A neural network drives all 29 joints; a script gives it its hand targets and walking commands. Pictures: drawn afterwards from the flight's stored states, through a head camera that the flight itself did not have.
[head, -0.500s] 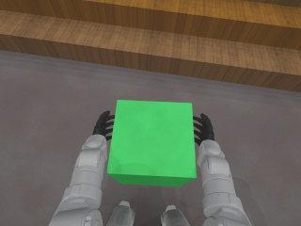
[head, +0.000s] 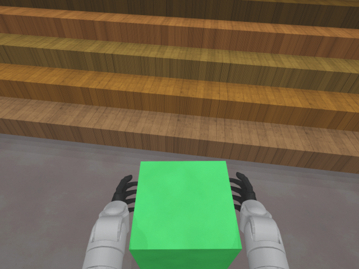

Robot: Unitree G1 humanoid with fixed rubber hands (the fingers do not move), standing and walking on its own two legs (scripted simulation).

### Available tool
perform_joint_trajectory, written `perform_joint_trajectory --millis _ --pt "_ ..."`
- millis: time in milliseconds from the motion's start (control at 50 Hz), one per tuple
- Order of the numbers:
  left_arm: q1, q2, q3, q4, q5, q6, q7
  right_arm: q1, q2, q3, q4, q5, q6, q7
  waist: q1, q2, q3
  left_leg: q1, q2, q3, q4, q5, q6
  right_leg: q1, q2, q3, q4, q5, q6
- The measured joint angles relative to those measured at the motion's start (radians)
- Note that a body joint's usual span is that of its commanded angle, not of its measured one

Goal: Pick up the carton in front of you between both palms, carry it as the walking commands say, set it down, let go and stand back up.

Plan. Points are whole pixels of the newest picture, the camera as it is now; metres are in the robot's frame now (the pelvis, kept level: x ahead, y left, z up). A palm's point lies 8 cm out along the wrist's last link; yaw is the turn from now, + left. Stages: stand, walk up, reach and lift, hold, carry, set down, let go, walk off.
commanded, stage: reach and lift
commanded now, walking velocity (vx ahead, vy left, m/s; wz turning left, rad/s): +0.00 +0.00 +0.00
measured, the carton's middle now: (183, 221) +0.29 +0.00 -0.06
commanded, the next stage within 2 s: hold in 1.00 s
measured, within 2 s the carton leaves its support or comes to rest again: neither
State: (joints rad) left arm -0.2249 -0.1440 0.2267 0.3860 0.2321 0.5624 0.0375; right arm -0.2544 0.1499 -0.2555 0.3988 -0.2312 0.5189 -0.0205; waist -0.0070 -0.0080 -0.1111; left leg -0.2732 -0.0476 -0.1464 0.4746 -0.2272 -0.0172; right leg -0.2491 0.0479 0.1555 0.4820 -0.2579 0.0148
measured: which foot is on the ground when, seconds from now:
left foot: down 0.00-1.00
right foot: down 0.00-1.00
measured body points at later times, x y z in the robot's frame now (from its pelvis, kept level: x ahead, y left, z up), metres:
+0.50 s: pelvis -0.01 +0.00 +0.00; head -0.04 +0.00 +0.45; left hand +0.30 +0.15 +0.02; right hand +0.30 -0.15 +0.03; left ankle +0.01 +0.13 -0.74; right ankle +0.00 -0.13 -0.74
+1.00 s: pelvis +0.00 +0.00 +0.01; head -0.04 +0.00 +0.46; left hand +0.30 +0.15 +0.03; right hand +0.30 -0.15 +0.04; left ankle +0.01 +0.13 -0.74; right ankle +0.00 -0.13 -0.74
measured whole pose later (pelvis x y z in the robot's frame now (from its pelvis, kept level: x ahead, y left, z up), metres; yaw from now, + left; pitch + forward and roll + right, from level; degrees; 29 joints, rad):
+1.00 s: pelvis +0.00 +0.00 +0.01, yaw +0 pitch -5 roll +0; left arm -0.24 -0.15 0.20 0.28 0.27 0.72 0.01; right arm -0.26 0.15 -0.23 0.30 -0.28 0.68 0.00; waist 0.00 -0.01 -0.02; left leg -0.09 -0.04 -0.14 0.36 -0.19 -0.01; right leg -0.07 0.04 0.15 0.37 -0.22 0.01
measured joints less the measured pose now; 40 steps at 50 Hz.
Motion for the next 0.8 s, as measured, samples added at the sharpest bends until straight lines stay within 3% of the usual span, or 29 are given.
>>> perform_joint_trajectory --millis 200,440,800 --pt "-0.074 -0.016 0.059 0.03 0.064 0.072 -0.03 -0.068 0.018 -0.055 0.029 -0.078 0.067 0.026 0.006 0.001 0.076 0.067 0.004 0.004 -0.013 0.018 -0.001 0.065 0.0 -0.001 -0.011 0.018 0.0" --pt "-0.102 -0.019 0.07 0.006 0.074 0.08 -0.037 -0.095 0.026 -0.071 0.01 -0.084 0.07 0.029 0.007 0.0 0.095 0.085 0.005 0.009 -0.032 0.028 0.0 0.082 -0.004 -0.003 -0.029 0.028 0.001" --pt "-0.018 -0.004 -0.014 -0.083 0.042 0.132 -0.022 -0.016 0.004 0.015 -0.077 -0.051 0.129 0.022 0.005 -0.002 0.088 0.164 0.01 0.01 -0.106 0.036 0.003 0.162 -0.012 -0.008 -0.105 0.037 -0.003"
